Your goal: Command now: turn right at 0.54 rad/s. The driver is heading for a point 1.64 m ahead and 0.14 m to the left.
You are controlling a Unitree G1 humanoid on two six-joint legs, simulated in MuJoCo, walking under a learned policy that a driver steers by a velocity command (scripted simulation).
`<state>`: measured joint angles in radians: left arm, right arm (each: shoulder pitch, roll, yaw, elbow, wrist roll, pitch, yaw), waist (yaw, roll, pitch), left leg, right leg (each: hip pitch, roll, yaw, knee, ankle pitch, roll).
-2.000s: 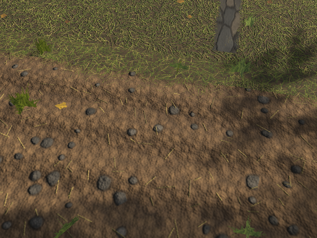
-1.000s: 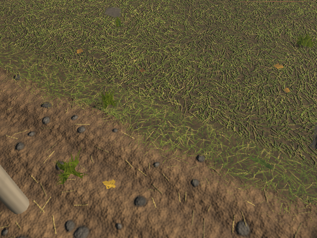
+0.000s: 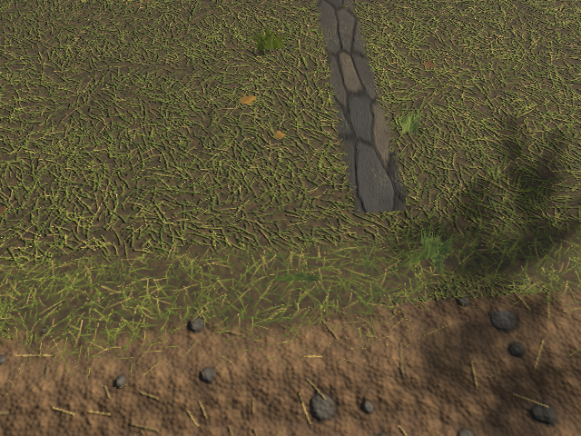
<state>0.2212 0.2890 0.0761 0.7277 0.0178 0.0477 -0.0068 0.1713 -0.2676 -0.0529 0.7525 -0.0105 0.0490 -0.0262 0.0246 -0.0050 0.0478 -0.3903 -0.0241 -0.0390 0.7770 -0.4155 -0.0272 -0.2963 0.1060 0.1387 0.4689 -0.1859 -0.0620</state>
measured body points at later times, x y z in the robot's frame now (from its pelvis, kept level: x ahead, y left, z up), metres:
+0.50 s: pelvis -0.02 +0.01 +0.00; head -0.01 +0.00 +0.45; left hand +0.11 +0.26 -0.12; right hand +0.05 -0.25 -0.13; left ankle +0.00 +0.12 -0.74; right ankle -0.06 -0.09 -0.74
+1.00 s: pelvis -0.06 +0.01 -0.01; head -0.03 +0.02 +0.44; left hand +0.04 +0.29 -0.15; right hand -0.04 -0.27 -0.14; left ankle -0.03 +0.11 -0.73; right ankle -0.06 -0.09 -0.74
